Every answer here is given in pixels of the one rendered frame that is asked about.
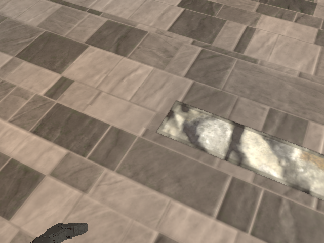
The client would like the left robot hand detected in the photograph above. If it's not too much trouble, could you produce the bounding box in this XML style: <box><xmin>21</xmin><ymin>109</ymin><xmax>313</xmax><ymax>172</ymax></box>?
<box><xmin>30</xmin><ymin>223</ymin><xmax>88</xmax><ymax>243</ymax></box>

